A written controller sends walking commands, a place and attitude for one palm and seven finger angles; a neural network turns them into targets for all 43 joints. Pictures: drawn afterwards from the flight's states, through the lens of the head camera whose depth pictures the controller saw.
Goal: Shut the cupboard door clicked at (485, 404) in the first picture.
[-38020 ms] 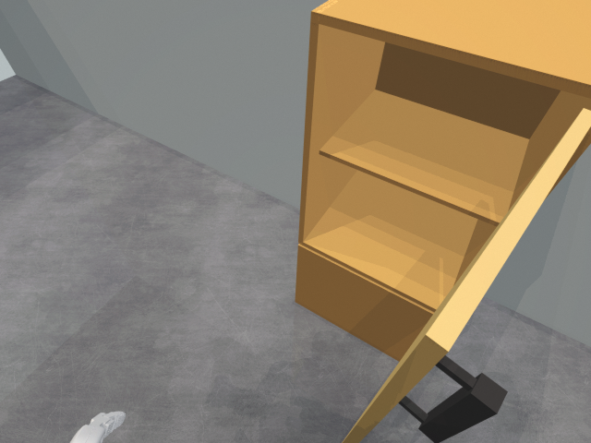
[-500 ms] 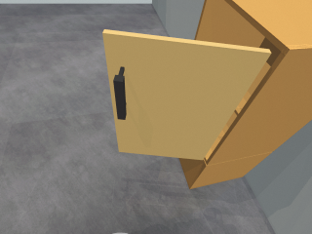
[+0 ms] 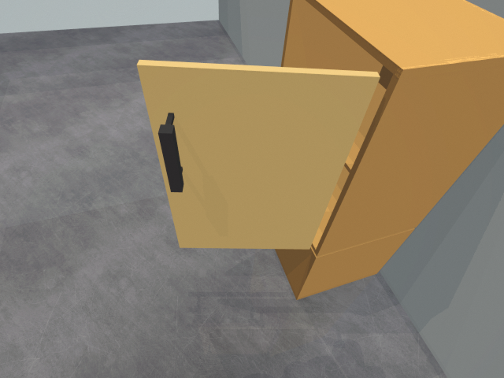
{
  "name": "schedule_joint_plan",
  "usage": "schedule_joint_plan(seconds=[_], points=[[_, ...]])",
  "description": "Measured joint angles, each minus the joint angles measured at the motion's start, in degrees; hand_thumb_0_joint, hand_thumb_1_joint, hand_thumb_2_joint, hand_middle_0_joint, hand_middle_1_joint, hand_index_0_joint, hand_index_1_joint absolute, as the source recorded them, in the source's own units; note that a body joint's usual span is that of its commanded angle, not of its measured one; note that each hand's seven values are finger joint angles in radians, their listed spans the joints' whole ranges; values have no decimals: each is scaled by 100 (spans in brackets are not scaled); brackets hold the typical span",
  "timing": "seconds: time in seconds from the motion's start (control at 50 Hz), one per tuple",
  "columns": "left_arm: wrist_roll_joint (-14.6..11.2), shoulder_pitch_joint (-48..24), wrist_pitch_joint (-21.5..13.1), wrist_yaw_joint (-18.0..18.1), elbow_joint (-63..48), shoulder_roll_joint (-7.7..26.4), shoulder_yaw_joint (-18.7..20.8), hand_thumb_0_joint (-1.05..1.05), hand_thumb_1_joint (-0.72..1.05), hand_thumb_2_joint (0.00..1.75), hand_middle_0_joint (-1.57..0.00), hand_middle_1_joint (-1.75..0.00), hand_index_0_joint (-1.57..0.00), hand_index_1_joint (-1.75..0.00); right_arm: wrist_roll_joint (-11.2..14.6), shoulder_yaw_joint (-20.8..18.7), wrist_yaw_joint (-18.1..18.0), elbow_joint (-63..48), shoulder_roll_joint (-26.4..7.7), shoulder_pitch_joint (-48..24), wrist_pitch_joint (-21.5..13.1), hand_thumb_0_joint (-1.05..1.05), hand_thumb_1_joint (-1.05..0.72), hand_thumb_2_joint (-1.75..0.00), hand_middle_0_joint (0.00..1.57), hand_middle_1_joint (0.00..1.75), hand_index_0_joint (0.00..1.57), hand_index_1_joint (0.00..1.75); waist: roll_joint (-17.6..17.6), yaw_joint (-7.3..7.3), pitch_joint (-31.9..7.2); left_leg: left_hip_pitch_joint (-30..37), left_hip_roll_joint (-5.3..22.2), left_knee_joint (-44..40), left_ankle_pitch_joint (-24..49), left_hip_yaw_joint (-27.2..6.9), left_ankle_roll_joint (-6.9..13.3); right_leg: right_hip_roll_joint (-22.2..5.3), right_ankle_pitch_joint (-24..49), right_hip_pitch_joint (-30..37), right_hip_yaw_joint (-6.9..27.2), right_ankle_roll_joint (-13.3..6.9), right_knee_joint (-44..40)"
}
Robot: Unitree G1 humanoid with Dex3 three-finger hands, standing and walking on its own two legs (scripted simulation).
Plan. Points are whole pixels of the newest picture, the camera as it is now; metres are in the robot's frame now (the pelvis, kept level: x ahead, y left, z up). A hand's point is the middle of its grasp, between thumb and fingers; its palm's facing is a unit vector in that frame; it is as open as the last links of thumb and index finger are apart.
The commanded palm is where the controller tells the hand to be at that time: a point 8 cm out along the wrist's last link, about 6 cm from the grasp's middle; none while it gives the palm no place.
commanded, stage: come to a stop and stand still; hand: left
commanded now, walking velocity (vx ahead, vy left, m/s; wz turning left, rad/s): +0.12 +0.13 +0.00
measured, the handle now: (174, 154) +0.51 +0.17 +0.05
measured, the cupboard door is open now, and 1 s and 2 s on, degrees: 73 73 73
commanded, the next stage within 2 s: look again from close up in 0.28 s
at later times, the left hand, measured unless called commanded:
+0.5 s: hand out of the picture +0.01 +0.17 -0.19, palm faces +0.05 -0.98 -0.17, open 7.4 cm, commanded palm none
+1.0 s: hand out of the picture +0.02 +0.25 -0.17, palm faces +0.00 -0.96 -0.29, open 7.4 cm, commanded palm none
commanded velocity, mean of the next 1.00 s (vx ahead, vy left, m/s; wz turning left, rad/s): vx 0.01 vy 0.03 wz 0.00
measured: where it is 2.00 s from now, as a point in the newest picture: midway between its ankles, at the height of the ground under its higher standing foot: outside the picture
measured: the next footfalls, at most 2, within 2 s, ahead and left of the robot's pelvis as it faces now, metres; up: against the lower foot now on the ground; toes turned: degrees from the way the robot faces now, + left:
right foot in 0.04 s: +0.00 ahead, -0.14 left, +0.00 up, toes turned -1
left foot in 0.36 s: +0.06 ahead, +0.11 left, +0.00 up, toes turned +4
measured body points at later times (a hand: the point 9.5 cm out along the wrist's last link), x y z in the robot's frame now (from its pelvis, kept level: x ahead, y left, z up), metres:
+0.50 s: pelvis +0.03 +0.00 -0.01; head +0.05 +0.01 +0.44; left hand +0.01 +0.22 -0.17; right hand +0.07 -0.23 -0.16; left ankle +0.02 +0.11 -0.75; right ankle -0.04 -0.13 -0.75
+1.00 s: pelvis -0.03 +0.03 -0.01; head -0.04 +0.04 +0.44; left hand +0.02 +0.30 -0.15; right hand +0.06 -0.23 -0.14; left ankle +0.02 +0.11 -0.75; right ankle -0.04 -0.13 -0.74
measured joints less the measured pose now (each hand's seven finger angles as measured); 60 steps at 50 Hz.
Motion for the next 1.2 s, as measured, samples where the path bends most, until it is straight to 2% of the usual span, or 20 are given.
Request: schedule_joint_plan(seconds=[0.04, 0.1, 0.16, 0.24, 0.3, 0.36, 0.44, 0.58, 0.7, 0.84, 1.06, 1.12, 1.2], points=[[18, 70, -120, 28, -16, -27, -22, 1, 91, 90, -20, -30, -20, -30, 41, -13, 20, 98, 20, 116, 46, 0, -90, -89, 20, 30, 21, 30, -153, 55, -88, -136, -134, 304, -350, 80, -102, -76, 157, 289, 88, -99, -735], [47, 183, -114, 89, 114, -185, -85, 1, 92, 90, -20, -30, -20, -30, 43, -27, 81, 172, -44, 251, 142, 0, -91, -89, 20, 30, 20, 29, 32, 76, -174, -363, -138, 1108, -1320, -66, -192, -13, 523, 362, 31, -98, -812], [9, 348, -212, 88, 190, -286, -133, 1, 92, 90, -20, -30, -20, -30, 27, -13, 133, 168, -64, 330, 91, 0, -91, -89, 20, 30, 20, 29, 116, 128, -214, -490, -152, 1766, -1256, -102, -224, 5, 637, 505, 47, -90, -1089], [7, 410, -315, 95, 236, -406, -166, 1, 91, 90, -20, -30, -20, -30, 51, 11, 147, 89, -59, 296, 7, 0, -91, -89, 20, 30, 20, 29, 231, 147, -65, -503, -89, 2068, -1305, -113, -293, 35, 651, 554, -18, -95, -1164], [13, 405, -340, 116, 264, -442, -162, 1, 91, 90, -21, -30, -20, -30, 81, 55, 114, 67, -16, 181, -23, 0, -91, -89, 20, 30, 20, 29, 216, 207, 57, -250, -56, 1561, -1335, -91, -305, 12, 518, 499, -60, -69, -986], [-30, 412, -333, 136, 332, -441, -165, 1, 91, 90, -21, -30, -20, -30, 95, 126, 70, 80, 21, 51, -149, 0, -91, -89, 20, 30, 20, 29, 198, 252, 111, 209, -13, 623, -574, -164, -227, 35, 241, 370, -109, 2, -579], [-29, 401, -341, 166, 297, -299, -244, 1, 91, 90, -21, -30, -20, -30, 12, 173, 46, -117, 128, -156, -199, 0, -91, -89, 20, 30, 20, 29, -52, 273, 136, 122, -154, 862, -989, -135, -115, -121, 136, 300, -102, 89, -376], [20, 444, -374, 258, 75, -168, -251, 1, 90, 90, -21, -30, -20, -30, 72, 95, -17, -514, -67, -468, -314, 1, -92, -89, 20, 30, 20, 29, 169, 251, -89, -17, -200, 1305, -1323, -19, 31, -197, -122, 192, 14, 204, -73], [19, 288, -326, 294, -255, 121, -176, 1, 90, 90, -20, -30, -20, -30, 70, 95, 4, -653, -108, -693, -297, 0, -91, -89, 20, 30, 20, 29, 177, 297, -103, 103, -251, 1359, -1329, 51, 114, -255, -101, 217, 87, 202, 139], [9, 63, -240, 238, -451, 408, -171, 1, 91, 90, -20, -30, -20, -30, 66, 115, 71, -632, -265, -836, -244, 0, -90, -89, 20, 30, 20, 30, 109, 301, -54, 201, -306, 1151, -1059, 143, 181, -317, 80, 288, 169, 358, -52], [42, 142, -160, 119, -310, 462, -253, 1, 90, 90, -20, -30, -20, -30, 59, 95, 171, -420, -498, -566, -126, 0, -90, -89, 20, 30, 20, 30, 51, 217, 7, 181, -364, 436, -363, 133, 199, -339, 615, 142, 150, 264, -479], [52, 324, -127, 123, -178, 372, -257, 1, 91, 90, -20, -30, -20, -30, 45, 91, 164, -297, -454, -422, -55, 0, -90, -89, 20, 30, 20, 30, 52, 189, -27, 141, -348, 385, -468, 104, 161, -308, 374, 78, 137, 218, -452], [64, 641, -66, 64, -36, 207, -250, 1, 91, 90, -20, -30, -20, -30, 37, 97, 146, -156, -308, -230, 27, 0, -90, -89, 20, 30, 20, 30, 53, 184, -61, 105, -291, 339, -707, 85, 118, -239, 50, 7, 125, 45, -428]])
